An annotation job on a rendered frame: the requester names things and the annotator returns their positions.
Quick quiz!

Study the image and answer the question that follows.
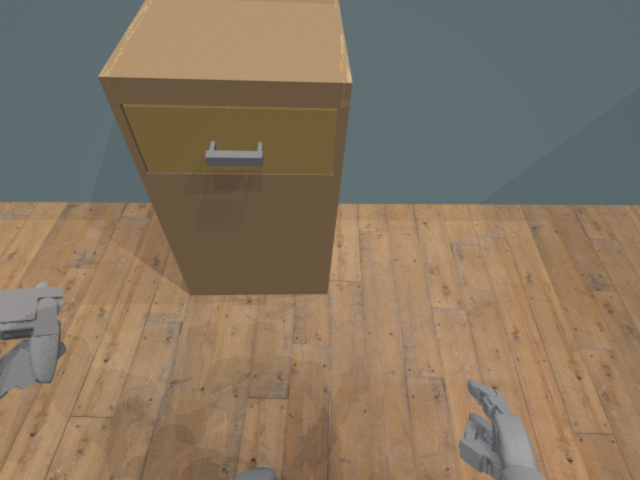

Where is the left robot shin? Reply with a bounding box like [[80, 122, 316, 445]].
[[256, 466, 276, 475]]

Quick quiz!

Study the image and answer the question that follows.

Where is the cabinet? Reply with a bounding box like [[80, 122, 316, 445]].
[[98, 0, 353, 295]]

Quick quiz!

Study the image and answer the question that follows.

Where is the right robot hand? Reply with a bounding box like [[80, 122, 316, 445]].
[[459, 380, 538, 480]]

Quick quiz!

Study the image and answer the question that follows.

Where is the drawer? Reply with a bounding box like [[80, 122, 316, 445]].
[[123, 104, 338, 174]]

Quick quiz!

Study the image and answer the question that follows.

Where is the left robot hand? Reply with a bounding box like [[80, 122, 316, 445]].
[[0, 281, 66, 399]]

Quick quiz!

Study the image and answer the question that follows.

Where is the handle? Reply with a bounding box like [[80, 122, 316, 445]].
[[205, 141, 263, 167]]

